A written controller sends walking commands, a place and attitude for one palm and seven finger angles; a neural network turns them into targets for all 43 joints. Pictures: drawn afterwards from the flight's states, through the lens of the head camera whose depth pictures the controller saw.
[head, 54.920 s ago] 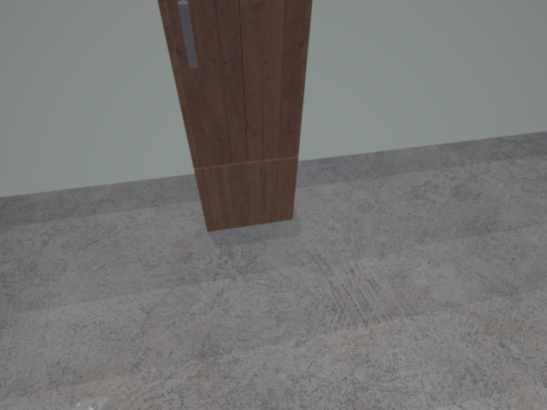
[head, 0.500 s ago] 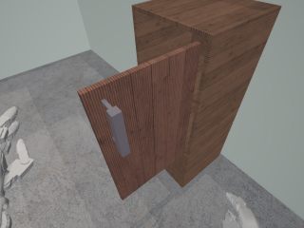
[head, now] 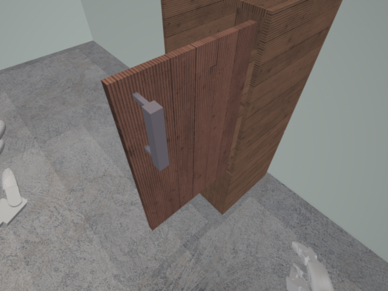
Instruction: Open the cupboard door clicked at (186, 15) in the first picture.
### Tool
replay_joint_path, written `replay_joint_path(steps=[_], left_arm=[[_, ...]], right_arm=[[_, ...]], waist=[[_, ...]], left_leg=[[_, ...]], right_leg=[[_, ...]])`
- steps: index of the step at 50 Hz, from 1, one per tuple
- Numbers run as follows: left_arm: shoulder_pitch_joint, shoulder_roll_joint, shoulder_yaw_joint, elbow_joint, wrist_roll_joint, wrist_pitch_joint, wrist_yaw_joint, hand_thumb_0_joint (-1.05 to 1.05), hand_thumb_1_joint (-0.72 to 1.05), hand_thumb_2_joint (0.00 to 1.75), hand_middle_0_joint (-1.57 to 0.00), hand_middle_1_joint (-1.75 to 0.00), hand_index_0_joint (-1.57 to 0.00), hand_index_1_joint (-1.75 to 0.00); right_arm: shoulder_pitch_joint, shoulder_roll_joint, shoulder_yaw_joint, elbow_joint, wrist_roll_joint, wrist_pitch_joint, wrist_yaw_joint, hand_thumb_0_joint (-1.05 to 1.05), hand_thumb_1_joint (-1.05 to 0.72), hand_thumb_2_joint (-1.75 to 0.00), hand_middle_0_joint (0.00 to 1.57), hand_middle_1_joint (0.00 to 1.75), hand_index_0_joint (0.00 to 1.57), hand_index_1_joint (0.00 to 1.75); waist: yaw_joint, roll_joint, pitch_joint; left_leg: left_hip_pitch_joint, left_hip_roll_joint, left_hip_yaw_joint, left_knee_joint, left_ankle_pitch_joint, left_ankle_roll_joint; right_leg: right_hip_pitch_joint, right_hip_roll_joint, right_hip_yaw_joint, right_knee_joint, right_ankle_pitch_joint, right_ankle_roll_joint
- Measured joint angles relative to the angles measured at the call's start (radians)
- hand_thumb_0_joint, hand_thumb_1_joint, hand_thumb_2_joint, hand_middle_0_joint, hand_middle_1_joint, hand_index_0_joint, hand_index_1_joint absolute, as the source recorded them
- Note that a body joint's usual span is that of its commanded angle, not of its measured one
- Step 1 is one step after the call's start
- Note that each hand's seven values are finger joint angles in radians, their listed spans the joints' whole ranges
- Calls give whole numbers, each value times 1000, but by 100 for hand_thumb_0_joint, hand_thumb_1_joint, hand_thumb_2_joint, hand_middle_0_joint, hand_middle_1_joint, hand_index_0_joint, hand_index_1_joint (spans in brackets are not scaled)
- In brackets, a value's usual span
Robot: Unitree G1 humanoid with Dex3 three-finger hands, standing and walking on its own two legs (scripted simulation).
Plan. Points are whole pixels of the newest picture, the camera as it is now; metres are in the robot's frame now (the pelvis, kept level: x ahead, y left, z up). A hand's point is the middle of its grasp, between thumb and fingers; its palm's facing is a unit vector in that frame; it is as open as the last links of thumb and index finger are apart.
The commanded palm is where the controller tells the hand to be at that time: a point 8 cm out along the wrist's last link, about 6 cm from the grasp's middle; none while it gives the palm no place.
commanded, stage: step back with the hand held close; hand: left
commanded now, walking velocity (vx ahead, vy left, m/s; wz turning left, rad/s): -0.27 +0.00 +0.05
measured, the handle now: (150, 133) +0.37 +0.12 +0.15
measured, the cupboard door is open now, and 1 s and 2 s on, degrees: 89 89 89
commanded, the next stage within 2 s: stop stepping back and stand still in 0.62 s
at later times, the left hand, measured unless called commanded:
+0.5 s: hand (2, 234) +0.15 +0.25 +0.18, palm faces +0.38 -0.83 -0.40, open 7.4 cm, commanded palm +0.08 +0.30 +0.19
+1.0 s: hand out of the picture +0.04 +0.22 +0.17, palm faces +0.36 -0.82 -0.44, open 7.4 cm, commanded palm -0.03 +0.27 +0.19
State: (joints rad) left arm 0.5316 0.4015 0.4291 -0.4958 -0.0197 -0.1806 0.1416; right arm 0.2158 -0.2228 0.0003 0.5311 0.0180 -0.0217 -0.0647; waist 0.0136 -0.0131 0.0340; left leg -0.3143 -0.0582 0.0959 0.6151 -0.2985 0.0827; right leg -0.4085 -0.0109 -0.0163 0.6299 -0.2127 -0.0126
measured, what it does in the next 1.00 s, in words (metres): walks backwards: right foot, then left foot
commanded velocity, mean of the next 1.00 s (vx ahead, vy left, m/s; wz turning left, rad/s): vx -0.20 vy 0.01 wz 0.03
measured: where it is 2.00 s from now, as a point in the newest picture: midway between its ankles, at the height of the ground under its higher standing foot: outside the picture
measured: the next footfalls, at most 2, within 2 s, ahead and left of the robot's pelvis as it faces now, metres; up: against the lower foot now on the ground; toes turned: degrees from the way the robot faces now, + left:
right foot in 0.62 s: -0.17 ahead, -0.10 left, +0.00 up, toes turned -4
left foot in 0.90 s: -0.18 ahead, +0.12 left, +0.00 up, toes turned +6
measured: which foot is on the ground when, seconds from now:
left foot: down 0.00-0.62, up 0.64-0.88, down 0.90-1.00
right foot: down 0.00-0.18, up 0.20-0.60, down 0.62-1.00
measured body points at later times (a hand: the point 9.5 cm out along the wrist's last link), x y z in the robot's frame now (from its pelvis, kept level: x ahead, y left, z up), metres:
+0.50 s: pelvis -0.07 +0.00 +0.03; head -0.03 +0.03 +0.47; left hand +0.12 +0.30 +0.20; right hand +0.11 -0.22 -0.05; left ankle +0.02 +0.07 -0.72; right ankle -0.19 -0.14 -0.68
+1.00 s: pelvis -0.18 -0.03 +0.01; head -0.17 -0.01 +0.46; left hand +0.01 +0.26 +0.20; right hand -0.03 -0.29 -0.06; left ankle -0.17 +0.07 -0.72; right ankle -0.23 -0.11 -0.72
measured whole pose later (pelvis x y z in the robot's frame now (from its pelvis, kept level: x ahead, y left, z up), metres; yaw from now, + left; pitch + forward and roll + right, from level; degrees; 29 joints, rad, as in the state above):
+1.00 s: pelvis -0.18 -0.03 +0.01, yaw -2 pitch +1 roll +1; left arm 0.56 0.42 0.40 -0.53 -0.05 -0.14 0.16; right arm 0.21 -0.23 0.00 0.58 0.03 -0.05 -0.07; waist -0.02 -0.07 0.00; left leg -0.24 -0.03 0.06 0.47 -0.24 0.03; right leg -0.22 0.01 -0.04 0.59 -0.36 -0.01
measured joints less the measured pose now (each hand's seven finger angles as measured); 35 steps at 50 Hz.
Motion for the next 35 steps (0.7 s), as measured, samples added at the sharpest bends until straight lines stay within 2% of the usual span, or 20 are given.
replay_joint_path(steps=[3, 6, 8, 9, 10, 12, 14, 16, 19, 23, 27, 31, 32, 33, 35], left_arm=[[-18, -18, -6, -2, 3, -5, 1, 1, 89, 90, -21, -30, -22, -30], [-20, -23, -14, -31, -3, -14, 8, 1, 89, 90, -21, -30, -22, -30], [-14, -10, -11, -61, -6, -24, 13, 1, 89, 90, -21, -30, -22, -30], [-6, -2, -6, -74, -7, -31, 15, 1, 89, 90, -21, -30, -22, -30], [2, 4, 2, -81, -3, -40, 16, 1, 89, 90, -21, -30, -22, -30], [8, 12, 19, -72, 9, -50, 20, 1, 89, 90, -22, -30, -22, -30], [4, 17, 32, -55, 7, -54, 26, 1, 89, 90, -22, -30, -22, -30], [-1, 13, 38, -42, -1, -54, 33, 1, 89, 90, -22, -30, -22, -30], [-8, -7, 21, -38, -13, -37, 35, 1, 89, 90, -21, -30, -22, -30], [-21, -13, -23, -43, -27, -6, 22, 1, 89, 90, -21, -30, -21, -30], [1, 32, -26, -70, -50, 12, 3, 1, 89, 90, -21, -30, -21, -30], [49, 105, 23, -109, -80, -2, -19, 1, 89, 90, -21, -30, -21, -30], [53, 107, 27, -109, -84, -16, -26, 1, 89, 90, -21, -30, -21, -30], [56, 101, 21, -104, -85, -28, -32, 1, 89, 90, -21, -30, -22, -30], [71, 94, 15, -93, -76, -42, -37, 1, 89, 90, -22, -30, -22, -30]], right_arm=[[4, 1, 4, 5, 1, -3, 5, 1, -90, -90, 20, 30, 21, 30], [3, 1, 5, 22, -1, -6, 12, 1, -90, -90, 20, 30, 21, 30], [3, 2, 9, 33, -2, -7, 13, 1, -90, -90, 20, 30, 21, 30], [6, 2, 11, 34, -4, -9, 11, 1, -90, -90, 20, 30, 21, 30], [9, 2, 11, 34, -7, -12, 7, 1, -90, -90, 20, 30, 21, 30], [19, 10, 4, 41, -18, -26, -1, 1, -90, -90, 20, 30, 21, 30], [30, 26, -3, 60, -24, -46, -2, 1, -90, -90, 20, 30, 21, 30], [33, 39, -2, 80, -25, -64, 4, 1, -90, -90, 20, 30, 21, 30], [23, 54, 8, 99, -25, -84, 17, 1, -90, -90, 20, 30, 21, 30], [-16, 66, 21, 98, -28, -99, 28, 1, -90, -90, 20, 30, 21, 30], [-60, 73, 30, 71, -29, -97, 36, 1, -90, -90, 20, 30, 21, 30], [-102, 63, 34, 35, -25, -76, 42, 1, -90, -90, 20, 30, 21, 30], [-114, 50, 32, 36, -21, -68, 42, 1, -90, -90, 20, 30, 21, 30], [-120, 36, 28, 46, -16, -58, 40, 1, -90, -90, 20, 30, 21, 30], [-106, 21, 20, 68, 2, -39, 35, 1, -90, -90, 20, 30, 21, 30]], waist=[[-4, 8, -2], [-16, 4, 1], [-23, -12, 11], [-23, -19, 13], [-21, -20, 16], [-20, -11, 16], [-18, -3, 5], [-9, 2, -11], [4, 7, -30], [0, 10, -38], [-13, -2, -43], [-8, -34, -37], [-2, -21, -28], [6, 2, -20], [29, 0, -27]], left_leg=[[-44, 7, -13, 55, -33, -4], [-85, 10, -33, 98, -80, -25], [-93, 9, -34, 92, -43, -24], [-92, 11, -28, 79, 3, -12], [-93, 14, -24, 76, 26, 2], [-84, 21, -27, 59, 30, 16], [-71, 29, -37, 12, 51, 16], [-59, 43, -38, -49, 90, 10], [-44, 65, -31, -146, 151, 3], [-41, 86, -24, -263, 239, -8], [-61, 88, -13, -352, 324, -23], [-123, 69, 14, -344, 369, -41], [-152, 79, 12, -299, 349, -49], [-180, 92, -7, -228, 256, -61], [-233, 71, -52, -12, 44, -78]], right_leg=[[-21, 4, -15, 10, 4, -4], [-34, 4, -34, -3, 23, -6], [-39, 0, -40, -4, 34, -2], [-45, -1, -38, 3, 30, 1], [-55, 5, -29, 27, -8, 9], [-76, 33, 8, 193, -114, 20], [-65, 52, 29, 332, -191, 24], [-25, 53, 28, 360, -236, 30], [59, 42, 19, 288, -265, 37], [155, 39, 13, 148, -282, 35], [228, 49, -8, -19, -249, 22], [307, 43, -26, -254, -112, -8], [311, 51, -27, -274, -141, -29], [306, 68, -29, -269, -146, -40], [292, 66, -18, -253, -131, -43]])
